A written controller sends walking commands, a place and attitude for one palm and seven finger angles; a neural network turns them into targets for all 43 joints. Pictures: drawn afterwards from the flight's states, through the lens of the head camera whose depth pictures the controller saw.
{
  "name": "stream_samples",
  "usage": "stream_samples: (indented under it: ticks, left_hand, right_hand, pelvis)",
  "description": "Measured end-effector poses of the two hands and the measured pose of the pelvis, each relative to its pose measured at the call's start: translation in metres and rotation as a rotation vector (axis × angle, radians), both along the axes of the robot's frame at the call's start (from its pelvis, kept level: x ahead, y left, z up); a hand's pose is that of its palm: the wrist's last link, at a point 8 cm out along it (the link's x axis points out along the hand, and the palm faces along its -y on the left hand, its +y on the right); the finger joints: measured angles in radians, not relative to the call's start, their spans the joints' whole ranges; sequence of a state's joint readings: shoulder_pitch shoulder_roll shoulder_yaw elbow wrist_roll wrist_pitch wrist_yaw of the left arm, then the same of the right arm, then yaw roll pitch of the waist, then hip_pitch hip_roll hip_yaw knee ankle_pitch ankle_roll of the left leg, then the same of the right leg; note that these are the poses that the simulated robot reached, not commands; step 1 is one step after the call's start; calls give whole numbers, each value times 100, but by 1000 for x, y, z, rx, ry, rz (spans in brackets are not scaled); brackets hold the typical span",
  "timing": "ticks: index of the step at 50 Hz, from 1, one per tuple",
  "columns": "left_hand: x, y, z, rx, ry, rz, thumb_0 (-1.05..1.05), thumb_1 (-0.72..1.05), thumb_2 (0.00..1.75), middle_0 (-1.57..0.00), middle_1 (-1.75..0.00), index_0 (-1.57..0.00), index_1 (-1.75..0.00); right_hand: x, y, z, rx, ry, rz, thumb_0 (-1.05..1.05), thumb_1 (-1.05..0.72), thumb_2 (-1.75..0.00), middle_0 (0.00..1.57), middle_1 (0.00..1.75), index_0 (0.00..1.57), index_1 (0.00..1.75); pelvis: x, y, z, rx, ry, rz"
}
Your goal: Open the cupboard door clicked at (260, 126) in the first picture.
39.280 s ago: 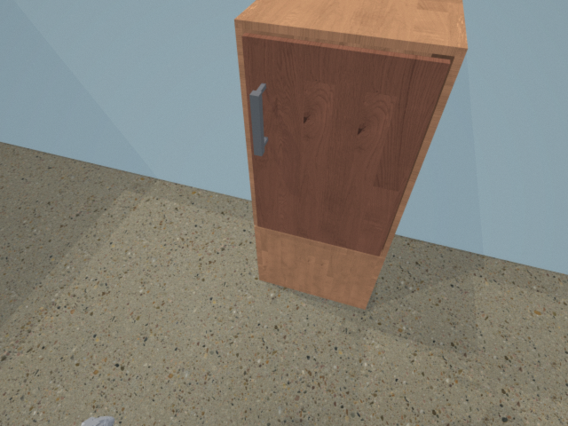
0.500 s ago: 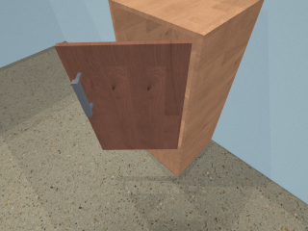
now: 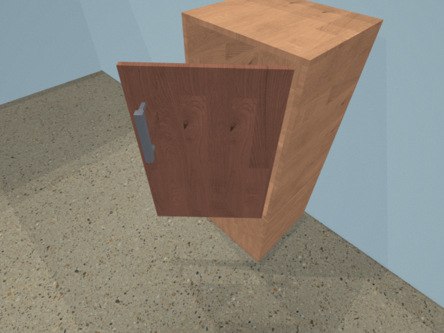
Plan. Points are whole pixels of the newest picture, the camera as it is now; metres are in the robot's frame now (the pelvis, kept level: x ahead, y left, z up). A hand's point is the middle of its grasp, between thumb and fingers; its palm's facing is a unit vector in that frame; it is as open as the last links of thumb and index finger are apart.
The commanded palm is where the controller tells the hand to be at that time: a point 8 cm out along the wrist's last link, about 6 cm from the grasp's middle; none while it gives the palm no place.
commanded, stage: come to a stop and stand still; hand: left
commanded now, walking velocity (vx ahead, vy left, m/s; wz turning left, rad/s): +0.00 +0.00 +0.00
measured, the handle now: (146, 133) +0.57 +0.23 +0.04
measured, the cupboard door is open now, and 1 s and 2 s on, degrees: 44 44 44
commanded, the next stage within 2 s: look again from close up in 0.48 s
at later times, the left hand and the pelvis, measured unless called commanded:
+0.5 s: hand out of the picture -0.04 +0.16 -0.18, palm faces +0.03 -0.99 -0.14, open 7.4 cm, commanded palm none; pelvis +0.00 +0.01 +0.00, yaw +0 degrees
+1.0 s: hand out of the picture +0.00 +0.16 -0.18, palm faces +0.01 -0.99 -0.16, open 7.4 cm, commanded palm none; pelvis +0.01 +0.01 +0.00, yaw -1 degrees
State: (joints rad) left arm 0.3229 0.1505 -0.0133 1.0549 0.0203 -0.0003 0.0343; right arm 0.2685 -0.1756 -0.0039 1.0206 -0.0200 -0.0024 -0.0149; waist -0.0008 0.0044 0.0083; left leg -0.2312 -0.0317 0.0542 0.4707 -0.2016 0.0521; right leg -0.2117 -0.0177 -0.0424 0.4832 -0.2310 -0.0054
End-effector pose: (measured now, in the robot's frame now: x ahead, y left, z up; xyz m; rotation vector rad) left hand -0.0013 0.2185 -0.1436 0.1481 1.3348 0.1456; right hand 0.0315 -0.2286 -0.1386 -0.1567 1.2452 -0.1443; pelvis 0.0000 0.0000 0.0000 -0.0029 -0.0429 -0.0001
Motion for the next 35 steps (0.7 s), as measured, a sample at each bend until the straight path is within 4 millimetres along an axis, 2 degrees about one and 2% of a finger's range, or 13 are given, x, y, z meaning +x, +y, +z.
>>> stream_samples:
  ticks: [8,15,22,35]
  left_hand:
    - [-30,10,0,1,60,22,0,91,90,-20,-30,-20,-30]
    - [-47,6,-3,-17,109,31,0,91,90,-20,-30,-20,-30]
    - [-45,-5,-5,-48,116,29,0,91,90,-20,-30,-20,-30]
    - [-18,-13,-7,-63,69,12,0,91,90,-20,-30,-20,-30]
  right_hand:
    - [-40,14,-4,14,103,-16,0,-92,-90,20,30,20,30]
    - [-59,23,-5,25,158,-35,0,-91,-90,20,30,20,30]
    - [-60,29,-5,33,168,-45,0,-91,-90,20,30,19,30]
    - [-42,28,-3,27,140,-50,1,-92,-90,20,30,19,30]
  pelvis:
    - [-6,9,0,1,12,8]
    - [-7,11,0,-1,19,5]
    - [-6,12,1,-1,22,2]
    - [0,11,1,0,20,-6]
